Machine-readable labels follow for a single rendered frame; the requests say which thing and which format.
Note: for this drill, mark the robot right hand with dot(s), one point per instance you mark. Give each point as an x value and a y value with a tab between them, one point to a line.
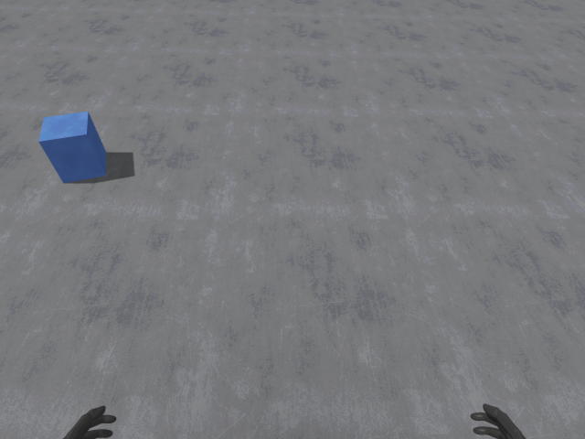
507	429

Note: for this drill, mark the carton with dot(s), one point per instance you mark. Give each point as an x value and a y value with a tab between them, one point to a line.
73	146

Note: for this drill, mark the robot left hand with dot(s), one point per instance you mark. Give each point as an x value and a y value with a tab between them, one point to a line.
92	418

